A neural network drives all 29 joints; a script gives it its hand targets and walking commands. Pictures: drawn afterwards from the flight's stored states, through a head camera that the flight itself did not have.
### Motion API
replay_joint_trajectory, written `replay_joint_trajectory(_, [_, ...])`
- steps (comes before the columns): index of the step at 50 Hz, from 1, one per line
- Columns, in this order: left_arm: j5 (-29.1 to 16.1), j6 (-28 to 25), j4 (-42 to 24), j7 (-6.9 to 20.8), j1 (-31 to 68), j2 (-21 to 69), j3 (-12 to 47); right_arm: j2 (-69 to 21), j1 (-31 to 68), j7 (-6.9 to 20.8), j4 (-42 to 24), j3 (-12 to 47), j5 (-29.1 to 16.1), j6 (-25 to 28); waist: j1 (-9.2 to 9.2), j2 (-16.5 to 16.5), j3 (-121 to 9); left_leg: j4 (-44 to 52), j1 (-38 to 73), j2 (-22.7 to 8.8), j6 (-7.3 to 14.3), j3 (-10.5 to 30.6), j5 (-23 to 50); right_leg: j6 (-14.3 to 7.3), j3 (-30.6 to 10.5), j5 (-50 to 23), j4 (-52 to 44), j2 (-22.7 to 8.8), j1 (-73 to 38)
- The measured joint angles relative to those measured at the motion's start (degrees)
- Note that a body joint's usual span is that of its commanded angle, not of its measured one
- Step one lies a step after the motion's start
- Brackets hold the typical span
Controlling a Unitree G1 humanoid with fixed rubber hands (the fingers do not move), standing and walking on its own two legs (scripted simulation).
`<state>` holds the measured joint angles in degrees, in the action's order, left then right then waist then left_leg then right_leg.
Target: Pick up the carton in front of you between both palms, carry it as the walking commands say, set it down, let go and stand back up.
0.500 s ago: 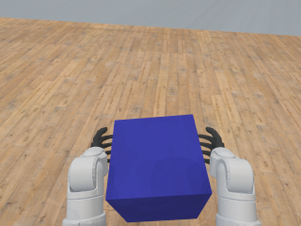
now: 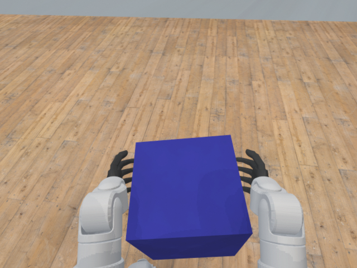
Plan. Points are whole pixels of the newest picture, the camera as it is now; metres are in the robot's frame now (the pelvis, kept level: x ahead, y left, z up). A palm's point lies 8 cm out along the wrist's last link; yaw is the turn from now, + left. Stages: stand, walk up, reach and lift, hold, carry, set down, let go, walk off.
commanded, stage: carry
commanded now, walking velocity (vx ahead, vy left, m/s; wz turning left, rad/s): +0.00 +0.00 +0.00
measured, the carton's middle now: (188, 202) +0.27 +0.00 -0.02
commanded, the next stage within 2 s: hold in 1.88 s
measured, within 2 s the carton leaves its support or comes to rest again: neither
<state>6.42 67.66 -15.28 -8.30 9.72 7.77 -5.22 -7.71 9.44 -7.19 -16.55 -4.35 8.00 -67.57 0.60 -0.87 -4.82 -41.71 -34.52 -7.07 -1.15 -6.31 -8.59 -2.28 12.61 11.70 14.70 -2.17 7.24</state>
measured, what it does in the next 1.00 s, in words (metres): walks ahead: left foot, then right foot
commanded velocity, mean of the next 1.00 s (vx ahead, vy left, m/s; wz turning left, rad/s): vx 0.00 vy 0.00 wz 0.00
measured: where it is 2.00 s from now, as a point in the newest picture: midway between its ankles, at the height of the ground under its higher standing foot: outside the picture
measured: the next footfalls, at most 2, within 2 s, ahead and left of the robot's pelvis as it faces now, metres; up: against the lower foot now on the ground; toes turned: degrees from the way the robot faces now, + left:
left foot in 0.14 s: +0.27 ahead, +0.11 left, +0.00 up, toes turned -10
right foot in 0.36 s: +0.21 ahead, -0.10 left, +0.00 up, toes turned -3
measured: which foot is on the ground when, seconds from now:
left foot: up 0.00-0.12, down 0.14-1.00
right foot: down 0.00-0.14, up 0.16-0.34, down 0.36-1.00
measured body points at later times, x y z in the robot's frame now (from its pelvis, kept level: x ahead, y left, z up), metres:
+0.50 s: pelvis +0.22 +0.03 -0.01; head +0.21 +0.03 +0.44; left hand +0.52 +0.17 +0.08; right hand +0.51 -0.13 +0.08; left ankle +0.24 +0.12 -0.75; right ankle +0.17 -0.09 -0.75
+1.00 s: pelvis +0.24 +0.01 -0.02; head +0.22 +0.02 +0.43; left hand +0.53 +0.16 +0.05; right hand +0.52 -0.14 +0.05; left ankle +0.24 +0.12 -0.75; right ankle +0.17 -0.09 -0.75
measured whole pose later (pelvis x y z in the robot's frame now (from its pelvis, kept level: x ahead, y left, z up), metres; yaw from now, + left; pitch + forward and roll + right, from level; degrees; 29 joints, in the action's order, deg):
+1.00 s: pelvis +0.24 +0.01 -0.02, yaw -2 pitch +3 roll +0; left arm 9.1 68.6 -10.4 -7.8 11.4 8.0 -5.6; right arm -7.9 10.8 -6.1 -10.7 -5.1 9.4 -67.1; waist 0.0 0.3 -7.7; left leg -31.6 -16.6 -4.4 0.5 -12.3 -17.4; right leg 0.3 8.3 21.9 30.4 -3.3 11.0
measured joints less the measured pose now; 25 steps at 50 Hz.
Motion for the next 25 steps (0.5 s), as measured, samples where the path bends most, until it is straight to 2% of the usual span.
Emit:
replay_joint_trajectory(4, [0.3,0.9,-2.1,0.0,1.1,0.2,0.3,-0.1,0.7,-0.1,-2.5,-0.6,-0.4,-0.8,-0.54,0.0,-0.8,9.8,2.1,1.6,0.2,-2.6,6.1,2.2,-0.3,5.0,0.9,-0.5,-5.2])
replay_joint_trajectory(6, [0.7,1.6,-2.7,0.2,1.9,0.3,0.2,-0.2,1.5,-0.1,-3.0,-1.0,-0.5,-1.4,-0.59,0.1,-1.0,15.6,5.7,2.9,0.2,-4.8,10.8,3.6,-0.7,9.3,4.6,-1.1,-6.8])
replay_joint_trajectory(7, [1.0,2.0,-2.9,0.4,2.3,0.3,-0.1,-0.3,2.1,-0.1,-3.0,-1.1,-0.4,-1.7,-0.53,0.0,-1.1,18.0,8.1,3.3,1.2,-5.9,12.6,4.3,-1.1,12.0,8.0,-1.4,-6.9])
replay_joint_trajectory(8, [1.2,2.2,-2.7,0.6,3.0,0.3,-0.8,-0.4,2.8,-0.1,-2.1,-1.0,-0.3,-1.5,-0.76,1.2,-1.2,17.4,8.9,4.0,3.8,-6.7,9.0,4.9,-1.7,14.4,13.1,-2.7,-5.4])
replay_joint_trajectory(9, [1.4,2.5,-2.2,0.7,3.8,0.1,-1.6,-0.6,3.9,-0.1,-0.8,-1.0,-0.1,-1.2,-0.94,2.5,-0.8,15.7,8.8,4.6,5.4,-7.3,6.0,5.3,-3.5,15.5,19.9,-3.5,-2.6])
replay_joint_trajectory(11, [1.6,3.2,-1.4,0.7,4.6,0.0,-2.6,-1.0,5.5,0.0,1.4,-1.4,0.1,-1.2,-0.84,3.5,0.5,14.8,9.5,4.7,6.1,-7.7,3.2,5.3,-7.0,18.3,30.5,-2.5,3.5])
replay_joint_trajectory(12, [1.7,3.4,-1.1,0.6,4.6,0.3,-2.9,-1.0,5.6,0.1,2.0,-1.6,0.1,-1.4,-0.68,3.6,1.0,15.7,10.3,4.5,5.2,-7.8,3.3,4.9,-7.7,19.3,32.1,-1.9,5.7])
replay_joint_trajectory(14, [1.7,3.7,-1.1,0.2,4.1,0.8,-2.8,-1.0,5.3,0.4,2.2,-2.0,0.1,-1.7,-0.44,3.3,1.9,17.9,12.3,4.3,5.2,-7.8,3.3,4.2,-7.8,19.6,27.9,-1.1,8.3])
replay_joint_trajectory(16, [1.5,3.8,-1.4,-0.2,4.1,0.7,-2.3,-0.9,5.0,0.5,1.8,-2.1,0.0,-1.7,-0.42,2.9,2.9,19.5,14.1,4.3,5.3,-7.7,3.1,3.9,-7.2,16.5,21.4,-1.0,9.5])
replay_joint_trajectory(17, [1.5,3.7,-1.7,-0.2,4.1,0.7,-2.1,-0.9,4.8,0.6,1.3,-2.1,0.0,-1.5,-0.4,2.8,3.2,19.7,14.8,4.3,5.1,-7.6,2.7,3.8,-6.7,13.3,17.9,-1.2,9.6])
replay_joint_trajectory(19, [1.4,3.5,-2.3,-0.3,4.0,0.7,-1.7,-0.8,4.3,0.6,0.3,-2.1,-0.2,-1.2,-0.5,3.0,3.3,18.8,16.1,4.7,4.7,-7.5,1.2,3.6,-5.6,2.2,12.2,-2.0,8.4])
replay_joint_trajectory(20, [1.4,3.4,-2.4,-0.3,3.8,0.6,-1.4,-0.7,3.9,0.7,0.1,-2.0,-0.3,-1.1,-0.56,2.8,2.8,18.1,16.5,4.7,4.4,-7.3,0.1,3.5,-5.2,0.4,11.3,-2.2,7.3])
replay_joint_trajectory(25, [1.9,3.4,-0.3,-0.1,3.9,0.6,-1.2,-0.6,3.7,0.7,1.4,-2.2,0.1,-1.5,-0.83,1.4,-1.3,15.7,18.1,4.1,3.1,-6.9,-4.0,3.4,-4.8,5.7,11.6,-1.8,4.5])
